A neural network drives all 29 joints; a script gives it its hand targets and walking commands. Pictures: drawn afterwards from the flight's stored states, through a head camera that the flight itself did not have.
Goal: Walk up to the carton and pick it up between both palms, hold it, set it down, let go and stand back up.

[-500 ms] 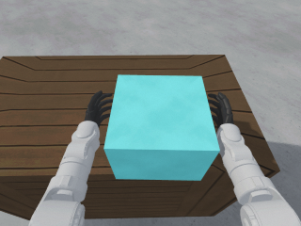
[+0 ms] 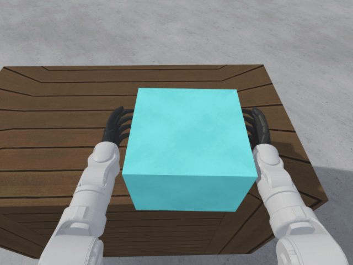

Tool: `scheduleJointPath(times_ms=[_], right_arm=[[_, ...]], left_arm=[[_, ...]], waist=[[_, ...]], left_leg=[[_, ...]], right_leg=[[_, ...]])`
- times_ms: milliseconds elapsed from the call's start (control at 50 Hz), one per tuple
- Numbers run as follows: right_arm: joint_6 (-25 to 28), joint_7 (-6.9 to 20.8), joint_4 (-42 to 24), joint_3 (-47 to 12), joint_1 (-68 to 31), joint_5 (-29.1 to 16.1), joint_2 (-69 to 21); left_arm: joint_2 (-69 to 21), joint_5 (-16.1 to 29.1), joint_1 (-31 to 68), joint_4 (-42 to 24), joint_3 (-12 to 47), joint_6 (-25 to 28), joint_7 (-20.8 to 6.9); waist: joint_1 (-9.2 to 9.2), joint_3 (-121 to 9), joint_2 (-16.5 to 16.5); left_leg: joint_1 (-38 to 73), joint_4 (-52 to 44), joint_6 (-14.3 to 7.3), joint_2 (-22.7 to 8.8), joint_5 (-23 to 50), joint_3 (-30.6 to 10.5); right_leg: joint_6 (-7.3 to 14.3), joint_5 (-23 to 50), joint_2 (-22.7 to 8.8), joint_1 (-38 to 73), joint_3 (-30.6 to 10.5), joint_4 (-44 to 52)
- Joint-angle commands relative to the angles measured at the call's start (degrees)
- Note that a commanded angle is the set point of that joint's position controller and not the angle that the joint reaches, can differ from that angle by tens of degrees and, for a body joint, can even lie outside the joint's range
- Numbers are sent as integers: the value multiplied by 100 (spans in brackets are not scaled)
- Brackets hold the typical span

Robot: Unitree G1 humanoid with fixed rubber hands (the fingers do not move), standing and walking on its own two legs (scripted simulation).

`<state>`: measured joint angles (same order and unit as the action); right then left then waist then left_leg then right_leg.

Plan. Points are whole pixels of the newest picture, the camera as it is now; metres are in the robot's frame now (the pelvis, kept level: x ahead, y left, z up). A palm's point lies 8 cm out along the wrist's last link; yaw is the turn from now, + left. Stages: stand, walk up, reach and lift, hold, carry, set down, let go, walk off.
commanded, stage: reach and lift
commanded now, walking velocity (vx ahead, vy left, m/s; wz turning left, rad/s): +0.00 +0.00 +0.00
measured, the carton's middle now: (186, 149) +0.39 -0.01 +0.03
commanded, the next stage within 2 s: none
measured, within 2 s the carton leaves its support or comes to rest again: leaves its support in 0.50 s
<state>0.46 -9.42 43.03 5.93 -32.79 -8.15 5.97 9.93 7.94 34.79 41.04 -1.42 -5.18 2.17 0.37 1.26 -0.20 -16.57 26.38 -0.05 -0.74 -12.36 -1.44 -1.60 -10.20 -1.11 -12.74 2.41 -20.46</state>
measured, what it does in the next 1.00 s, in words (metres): stands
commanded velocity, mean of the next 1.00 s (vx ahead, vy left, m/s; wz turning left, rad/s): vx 0.00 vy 0.00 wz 0.00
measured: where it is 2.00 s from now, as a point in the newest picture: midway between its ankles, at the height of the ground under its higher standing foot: outside the picture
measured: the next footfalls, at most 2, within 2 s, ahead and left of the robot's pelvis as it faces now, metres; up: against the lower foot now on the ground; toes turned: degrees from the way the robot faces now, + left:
none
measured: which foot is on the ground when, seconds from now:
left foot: down 0.00-1.00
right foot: down 0.00-1.00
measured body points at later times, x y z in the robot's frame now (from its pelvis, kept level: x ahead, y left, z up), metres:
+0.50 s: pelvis +0.00 +0.01 +0.00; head +0.02 +0.03 +0.45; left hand +0.39 +0.18 +0.07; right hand +0.38 -0.16 +0.07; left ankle +0.01 +0.11 -0.74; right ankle +0.00 -0.14 -0.74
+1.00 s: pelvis -0.01 +0.01 +0.00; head -0.01 +0.03 +0.45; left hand +0.39 +0.18 +0.09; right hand +0.37 -0.16 +0.08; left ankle +0.01 +0.11 -0.74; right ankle +0.00 -0.14 -0.74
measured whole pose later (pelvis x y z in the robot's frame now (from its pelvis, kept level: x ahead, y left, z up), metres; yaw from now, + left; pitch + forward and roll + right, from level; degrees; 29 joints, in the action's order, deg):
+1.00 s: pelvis -0.01 +0.01 +0.00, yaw +0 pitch +2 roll -2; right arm 6.0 -7.3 45.9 12.9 -31.2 1.7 1.6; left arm 5.2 1.2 33.4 42.4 -8.0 0.4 2.6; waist 0.4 -2.4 0.5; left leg -16.5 26.4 0.0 -0.7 -11.6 -1.4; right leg -2.1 -7.5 -1.0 -11.0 2.4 -16.8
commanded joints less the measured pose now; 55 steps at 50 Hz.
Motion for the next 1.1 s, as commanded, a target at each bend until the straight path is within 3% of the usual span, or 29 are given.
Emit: scheduleJointPath(times_ms=[0, 60, 80, 100, 140, 200, 220, 300, 320, 340, 380, 420, 480, 520, 580, 600, 680, 700, 720, 760, 800, 820, 840, 860, 880, 940, 1000, 1060, 1080], right_arm=[[605, 226, -1172, -343, -2876, 614, -1654], [516, 618, -1144, -976, -3065, 1099, -3471], [556, 789, -1139, -1101, -3073, 1215, -4083], [574, 881, -1289, -1362, -3089, 1225, -4229], [607, 953, -1262, -1655, -2881, 1218, -4315], [554, 1039, -868, -1645, -2847, 1180, -4235], [516, 1059, -895, -1650, -2917, 1172, -4202], [504, 1105, -850, -1544, -3070, 1067, -4065], [525, 1128, -1060, -1633, -3238, 1061, -4116], [513, 1119, -932, -1537, -3263, 1086, -4099], [503, 1137, -814, -1387, -3254, 1182, -4085], [567, 1147, -897, -1417, -3353, 1094, -4064], [681, 1153, -850, -1362, -3512, 1181, -4021], [776, 1158, -955, -1378, -3615, 1242, -4067], [908, 1115, -914, -1465, -3542, 1360, -4193], [1022, 1130, -974, -1463, -3578, 1412, -4109], [1107, 1108, -470, -1328, -3255, 1537, -3971], [1145, 1092, -541, -1390, -3235, 1526, -4047], [1066, 1091, -347, -1353, -3101, 1455, -3897], [1047, 1088, -439, -1459, -3093, 1383, -3865], [1118, 1056, -841, -1614, -3357, 1247, -3893], [1081, 1065, -878, -1739, -3338, 1217, -3833], [1106, 1056, -1049, -1712, -3523, 1143, -3891], [1033, 1058, -1036, -1680, -3494, 1063, -3802], [1056, 1072, -1325, -1892, -3658, 1018, -3958], [866, 1053, -1368, -1911, -3634, 888, -3827], [717, 1081, -1846, -2134, -3940, 556, -3913], [492, 1099, -2067, -2178, -4189, 422, -3826], [484, 1090, -2498, -2305, -4336, 287, -3886]], left_arm=[[-1553, -582, 3135, -1588, 109, 643, -377], [-3103, -1046, 3396, -977, 435, 751, -872], [-3699, -1074, 3622, -1081, 809, 865, -1026], [-3851, -1090, 3459, -968, 925, 891, -1114], [-4019, -981, 3353, -1057, 1247, 1013, -1130], [-4178, -901, 3594, -1151, 1508, 1116, -1045], [-4214, -961, 3533, -803, 1435, 1082, -1055], [-4416, -887, 3572, -967, 1678, 1028, -1023], [-4399, -880, 3539, -809, 1703, 1025, -1016], [-4499, -871, 3702, -936, 1743, 1031, -985], [-4484, -858, 3972, -978, 1766, 1078, -948], [-4544, -876, 4008, -1101, 1855, 1080, -917], [-4608, -856, 4129, -915, 1877, 1184, -859], [-4680, -899, 4329, -1184, 1909, 1257, -806], [-4671, -944, 4269, -1029, 1835, 1406, -794], [-4645, -1011, 4238, -1087, 1732, 1452, -796], [-4582, -1174, 3954, -839, 1585, 1471, -766], [-4620, -1103, 4061, -1134, 1695, 1479, -777], [-4545, -1191, 3828, -927, 1566, 1361, -759], [-4539, -1189, 3630, -887, 1549, 1241, -767], [-4719, -1009, 3790, -1377, 1833, 1221, -719], [-4622, -1052, 3485, -974, 1703, 1160, -721], [-4742, -839, 3960, -1492, 2017, 1212, -675], [-4728, -915, 3680, -1185, 1907, 1094, -650], [-4739, -873, 3929, -1599, 1963, 1123, -624], [-4743, -818, 3807, -1545, 2082, 866, -570], [-4879, -465, 4283, -2338, 2540, 703, -445], [-4866, -381, 4387, -2321, 2574, 450, -367], [-4955, -239, 4522, -2750, 2840, 414, -315]], waist=[[310, -3958, 218], [220, -3594, 120], [370, -3919, 179], [284, -3942, 126], [394, -4265, 111], [454, -4350, 395], [417, -4191, 373], [528, -4263, 638], [464, -4220, 446], [552, -4214, 627], [613, -4196, 554], [557, -4242, 703], [595, -4262, 592], [574, -4583, 718], [598, -4437, 456], [538, -4553, 591], [612, -4200, 442], [519, -4253, 594], [567, -3996, 606], [504, -3845, 472], [483, -4203, 469], [462, -3969, 334], [529, -4333, 477], [524, -4098, 524], [358, -4364, 463], [483, -4081, 459], [516, -4598, 655], [555, -4492, 668], [566, -4853, 696]], left_leg=[[1930, 24, 360, 27, 3123, 244], [1452, -202, 246, 125, 2667, 257], [1501, -228, 248, 157, 2695, 203], [1369, -254, 240, 174, 2696, 217], [1377, -320, 302, 197, 2804, 240], [1722, -279, 440, 129, 3098, 144], [1749, -271, 414, 129, 2983, 146], [2173, -218, 558, 37, 3213, 44], [2004, -213, 535, 50, 3070, 47], [2051, -234, 593, 33, 3052, 6], [1987, -258, 624, 16, 2875, -33], [2078, -243, 658, 29, 2918, -19], [1969, -199, 663, 50, 2868, -73], [2111, -184, 693, 46, 2978, -83], [1921, -180, 619, 108, 3011, -39], [1951, -230, 635, 110, 3063, -34], [2039, -249, 610, 66, 3160, -17], [2204, -273, 642, 52, 3265, 17], [2212, -318, 638, 54, 3268, 40], [2173, -372, 601, 57, 3283, 69], [2277, -246, 653, 43, 3625, 47], [2142, -270, 576, 85, 3448, 56], [2258, -253, 633, 33, 3529, 5], [2137, -310, 626, 93, 3311, 70], [2140, -293, 587, 117, 3351, 66], [2040, -399, 572, 106, 3041, 57], [2341, -292, 658, 57, 3303, -55], [2249, -287, 675, 54, 3029, -167], [2326, -219, 701, 35, 3100, -193]], right_leg=[[101, 1956, 383, 597, 209, 228], [35, 1997, 274, 1082, 98, 234], [39, 2072, 290, 1160, 132, 259], [15, 2353, 266, 1327, 91, 189], [-22, 2762, 289, 1553, 126, 99], [41, 2465, 381, 1268, 193, 198], [56, 2288, 371, 1191, 142, 253], [176, 1866, 455, 833, 276, 354], [181, 1796, 439, 930, 205, 359], [220, 1709, 446, 853, 271, 380], [244, 1531, 459, 822, 281, 402], [280, 1558, 451, 861, 259, 395], [308, 1492, 461, 773, 286, 363], [310, 1566, 457, 758, 303, 349], [307, 1921, 450, 1009, 240, 302], [286, 1964, 440, 1044, 282, 287], [318, 1864, 461, 1076, 286, 371], [306, 1916, 442, 1134, 243, 372], [327, 1805, 460, 1128, 263, 422], [344, 1857, 465, 1252, 249, 462], [323, 2081, 521, 1308, 249, 372], [346, 1901, 509, 1268, 231, 438], [344, 2038, 505, 1218, 238, 385], [342, 1858, 525, 1162, 217, 441], [314, 1965, 519, 1271, 198, 366], [308, 1688, 515, 1236, 197, 471], [312, 1680, 539, 1096, 228, 386], [322, 1393, 578, 821, 246, 446], [312, 1544, 569, 835, 235, 365]])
